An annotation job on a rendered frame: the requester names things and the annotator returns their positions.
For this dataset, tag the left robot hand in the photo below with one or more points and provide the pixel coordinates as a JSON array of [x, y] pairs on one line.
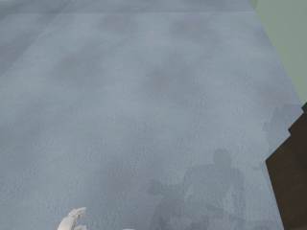
[[68, 223]]

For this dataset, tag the cupboard door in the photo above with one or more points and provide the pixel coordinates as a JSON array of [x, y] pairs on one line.
[[298, 131]]

